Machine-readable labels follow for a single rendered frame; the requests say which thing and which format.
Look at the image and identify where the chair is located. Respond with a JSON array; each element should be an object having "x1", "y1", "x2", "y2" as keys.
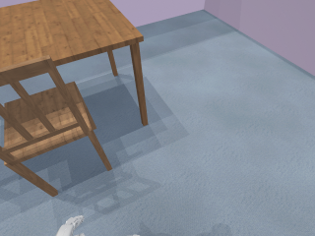
[{"x1": 0, "y1": 55, "x2": 112, "y2": 197}]

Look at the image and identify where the left robot hand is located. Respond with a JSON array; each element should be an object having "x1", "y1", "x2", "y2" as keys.
[{"x1": 55, "y1": 215, "x2": 85, "y2": 236}]

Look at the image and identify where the table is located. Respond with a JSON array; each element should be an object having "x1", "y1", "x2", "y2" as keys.
[{"x1": 0, "y1": 0, "x2": 149, "y2": 126}]

